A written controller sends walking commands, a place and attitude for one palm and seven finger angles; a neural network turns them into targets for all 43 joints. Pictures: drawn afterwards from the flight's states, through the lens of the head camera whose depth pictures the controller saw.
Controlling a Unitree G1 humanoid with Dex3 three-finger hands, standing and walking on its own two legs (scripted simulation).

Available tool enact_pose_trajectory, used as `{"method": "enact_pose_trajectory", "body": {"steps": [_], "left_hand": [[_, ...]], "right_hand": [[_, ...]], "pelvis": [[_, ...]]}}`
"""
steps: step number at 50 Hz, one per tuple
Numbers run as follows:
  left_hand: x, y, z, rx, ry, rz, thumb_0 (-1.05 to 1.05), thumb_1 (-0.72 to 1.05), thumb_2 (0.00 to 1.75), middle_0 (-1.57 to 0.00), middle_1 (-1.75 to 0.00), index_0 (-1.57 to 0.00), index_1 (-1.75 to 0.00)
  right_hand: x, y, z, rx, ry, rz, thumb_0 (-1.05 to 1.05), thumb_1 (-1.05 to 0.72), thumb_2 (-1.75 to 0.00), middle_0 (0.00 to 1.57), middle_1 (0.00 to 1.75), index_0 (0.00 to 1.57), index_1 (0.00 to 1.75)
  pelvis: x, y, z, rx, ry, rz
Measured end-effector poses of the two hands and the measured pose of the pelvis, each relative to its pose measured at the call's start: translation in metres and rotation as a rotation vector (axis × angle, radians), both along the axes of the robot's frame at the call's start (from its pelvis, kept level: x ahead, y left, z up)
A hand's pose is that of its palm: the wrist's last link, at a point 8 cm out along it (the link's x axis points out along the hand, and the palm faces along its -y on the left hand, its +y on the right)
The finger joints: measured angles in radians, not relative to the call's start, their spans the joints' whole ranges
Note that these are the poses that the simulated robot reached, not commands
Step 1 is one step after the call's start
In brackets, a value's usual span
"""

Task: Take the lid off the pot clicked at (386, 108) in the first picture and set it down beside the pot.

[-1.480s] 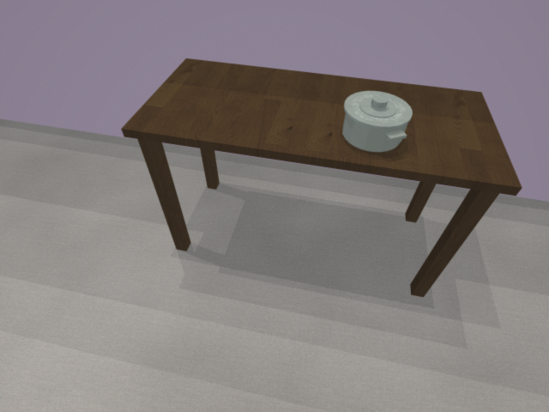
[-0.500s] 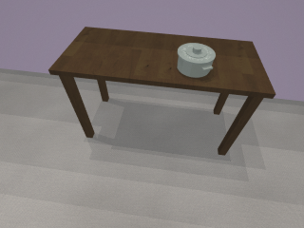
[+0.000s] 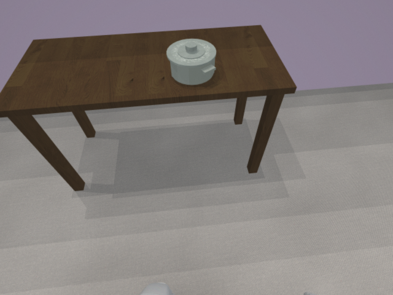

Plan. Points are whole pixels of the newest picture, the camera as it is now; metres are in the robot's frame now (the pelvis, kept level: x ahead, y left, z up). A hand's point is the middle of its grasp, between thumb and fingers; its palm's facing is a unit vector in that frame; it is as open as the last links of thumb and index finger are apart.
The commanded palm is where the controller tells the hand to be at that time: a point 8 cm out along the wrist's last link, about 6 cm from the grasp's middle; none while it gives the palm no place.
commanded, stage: walk to a spot facing it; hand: left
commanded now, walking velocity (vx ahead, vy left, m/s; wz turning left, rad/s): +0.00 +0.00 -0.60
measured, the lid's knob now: (191, 46) +0.92 +0.12 +0.00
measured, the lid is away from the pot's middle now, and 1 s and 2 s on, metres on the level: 0.00 0.00 0.00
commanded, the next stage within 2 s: turn to face it in 1.42 s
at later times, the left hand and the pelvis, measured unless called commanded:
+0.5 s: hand (110, 289) +0.14 +0.22 -0.17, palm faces -0.32 -0.92 -0.22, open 7.4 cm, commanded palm none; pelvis -0.01 +0.05 +0.00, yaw -20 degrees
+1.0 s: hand (142, 266) +0.20 +0.16 -0.18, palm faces -0.51 -0.84 -0.20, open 7.4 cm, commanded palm none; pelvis +0.07 +0.01 -0.01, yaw -36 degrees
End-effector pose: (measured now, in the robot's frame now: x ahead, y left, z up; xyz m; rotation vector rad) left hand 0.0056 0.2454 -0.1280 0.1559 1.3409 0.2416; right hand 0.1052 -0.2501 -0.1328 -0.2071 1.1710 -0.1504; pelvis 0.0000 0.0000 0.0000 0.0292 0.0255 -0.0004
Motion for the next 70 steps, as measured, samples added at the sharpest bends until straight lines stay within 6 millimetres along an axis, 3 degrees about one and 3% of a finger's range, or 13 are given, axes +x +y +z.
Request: {"method": "enact_pose_trajectory", "body": {"steps": [8, 12, 17, 23, 31, 34, 40, 47, 52, 55, 58, 62, 70], "left_hand": [[0.036, 0.047, -0.015, -0.001, -0.045, -0.100, 0.00, 0.90, 0.90, -0.21, -0.30, -0.21, -0.30], [0.065, 0.066, -0.018, -0.005, -0.074, -0.167, 0.00, 0.90, 0.90, -0.21, -0.30, -0.21, -0.30], [0.096, 0.071, -0.011, -0.014, -0.101, -0.251, 0.00, 0.91, 0.90, -0.20, -0.30, -0.20, -0.30], [0.131, 0.044, -0.010, -0.031, -0.082, -0.386, 0.00, 0.91, 0.90, -0.20, -0.30, -0.20, -0.30], [0.188, -0.034, -0.009, -0.033, -0.187, -0.587, 0.00, 0.91, 0.90, -0.20, -0.30, -0.20, -0.30], [0.196, -0.052, 0.000, -0.034, -0.226, -0.602, 0.00, 0.90, 0.90, -0.20, -0.30, -0.20, -0.30], [0.195, -0.064, 0.008, -0.042, -0.193, -0.636, 0.00, 0.90, 0.90, -0.21, -0.30, -0.21, -0.30], [0.200, -0.050, -0.004, -0.054, -0.082, -0.649, 0.00, 0.90, 0.90, -0.21, -0.30, -0.21, -0.30], [0.225, -0.033, -0.028, -0.058, 0.001, -0.649, 0.00, 0.90, 0.90, -0.21, -0.30, -0.21, -0.30], [0.252, -0.038, -0.031, -0.058, 0.046, -0.697, 0.01, 0.90, 0.90, -0.21, -0.30, -0.20, -0.30], [0.289, -0.060, -0.026, -0.078, 0.034, -0.750, 0.01, 0.91, 0.90, -0.20, -0.30, -0.20, -0.30], [0.340, -0.105, -0.021, -0.105, -0.008, -0.824, 0.01, 0.91, 0.90, -0.20, -0.30, -0.20, -0.30], [0.428, -0.239, -0.026, -0.151, -0.085, -1.028, 0.01, 0.91, 0.90, -0.20, -0.30, -0.20, -0.30]], "right_hand": [[-0.009, 0.028, 0.013, -0.041, -0.104, -0.073, 0.00, -0.91, -0.90, 0.20, 0.30, 0.20, 0.30], [-0.040, 0.041, 0.020, -0.064, -0.079, -0.113, 0.00, -0.91, -0.90, 0.20, 0.30, 0.20, 0.30], [-0.083, 0.049, 0.025, -0.068, -0.012, -0.196, 0.00, -0.90, -0.90, 0.21, 0.30, 0.20, 0.30], [-0.138, 0.050, 0.016, -0.045, 0.043, -0.342, 0.00, -0.90, -0.90, 0.21, 0.30, 0.20, 0.30], [-0.223, 0.037, -0.021, 0.020, 0.174, -0.526, 0.00, -0.90, -0.90, 0.21, 0.30, 0.20, 0.30], [-0.237, 0.033, -0.021, 0.032, 0.220, -0.558, 0.00, -0.91, -0.90, 0.20, 0.30, 0.20, 0.30], [-0.215, 0.021, -0.006, 0.036, 0.136, -0.591, 0.01, -0.91, -0.90, 0.20, 0.30, 0.20, 0.30], [-0.150, 0.008, 0.007, 0.001, -0.002, -0.605, 0.00, -0.91, -0.90, 0.20, 0.30, 0.20, 0.30], [-0.098, 0.006, 0.010, -0.065, -0.089, -0.615, 0.00, -0.91, -0.90, 0.20, 0.30, 0.20, 0.30], [-0.089, 0.016, 0.017, -0.071, -0.096, -0.664, 0.00, -0.91, -0.90, 0.20, 0.30, 0.20, 0.30], [-0.092, 0.030, 0.021, -0.049, -0.047, -0.728, 0.00, -0.90, -0.90, 0.21, 0.30, 0.20, 0.30], [-0.105, 0.051, 0.018, -0.003, 0.064, -0.825, 0.00, -0.91, -0.90, 0.21, 0.30, 0.20, 0.30], [-0.134, 0.085, -0.001, 0.136, 0.293, -1.022, 0.00, -0.91, -0.90, 0.21, 0.30, 0.20, 0.30]], "pelvis": [[-0.007, 0.035, -0.009, -0.032, 0.020, -0.100], [-0.010, 0.047, -0.007, -0.036, 0.005, -0.145], [-0.008, 0.053, 0.001, -0.052, 0.000, -0.219], [-0.007, 0.051, 0.000, -0.054, -0.009, -0.316], [-0.011, 0.025, -0.020, -0.036, -0.008, -0.427], [-0.010, 0.019, -0.016, -0.040, -0.015, -0.440], [0.004, 0.008, -0.003, -0.018, -0.011, -0.509], [0.042, 0.008, -0.001, -0.025, 0.010, -0.587], [0.083, 0.012, -0.015, -0.039, 0.019, -0.656], [0.105, 0.005, -0.011, -0.041, 0.014, -0.706], [0.126, -0.005, -0.003, -0.046, 0.016, -0.745], [0.150, -0.021, 0.001, -0.056, 0.022, -0.796], [0.187, -0.068, -0.012, -0.053, 0.020, -0.890]]}}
